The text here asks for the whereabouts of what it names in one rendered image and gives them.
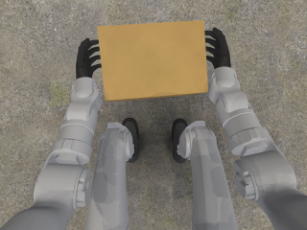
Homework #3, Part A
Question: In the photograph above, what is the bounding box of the right robot upper arm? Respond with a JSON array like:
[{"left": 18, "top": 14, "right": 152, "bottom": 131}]
[{"left": 233, "top": 149, "right": 307, "bottom": 230}]

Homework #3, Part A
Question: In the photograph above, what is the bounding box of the carton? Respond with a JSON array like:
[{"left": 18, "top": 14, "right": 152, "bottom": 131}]
[{"left": 97, "top": 20, "right": 208, "bottom": 102}]

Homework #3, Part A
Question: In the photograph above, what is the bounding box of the robot right hand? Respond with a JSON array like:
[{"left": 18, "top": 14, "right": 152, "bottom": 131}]
[{"left": 204, "top": 27, "right": 231, "bottom": 69}]

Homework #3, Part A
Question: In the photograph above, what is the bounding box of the robot right thigh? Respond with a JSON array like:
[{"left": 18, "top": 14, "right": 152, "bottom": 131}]
[{"left": 181, "top": 126, "right": 238, "bottom": 230}]

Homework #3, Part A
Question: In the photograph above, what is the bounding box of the robot right foot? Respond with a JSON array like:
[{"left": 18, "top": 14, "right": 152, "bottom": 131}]
[{"left": 172, "top": 118, "right": 188, "bottom": 163}]

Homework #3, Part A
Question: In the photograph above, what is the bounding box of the robot left hand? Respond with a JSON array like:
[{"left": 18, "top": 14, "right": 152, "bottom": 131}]
[{"left": 76, "top": 38, "right": 102, "bottom": 79}]

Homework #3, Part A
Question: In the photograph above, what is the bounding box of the robot right forearm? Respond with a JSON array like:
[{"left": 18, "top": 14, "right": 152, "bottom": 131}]
[{"left": 207, "top": 66, "right": 296, "bottom": 186}]

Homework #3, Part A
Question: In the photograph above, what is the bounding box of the robot left forearm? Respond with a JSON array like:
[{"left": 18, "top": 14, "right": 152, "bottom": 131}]
[{"left": 34, "top": 77, "right": 103, "bottom": 202}]

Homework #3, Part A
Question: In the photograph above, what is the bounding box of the left robot upper arm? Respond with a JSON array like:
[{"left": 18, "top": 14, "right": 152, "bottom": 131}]
[{"left": 0, "top": 163, "right": 91, "bottom": 230}]

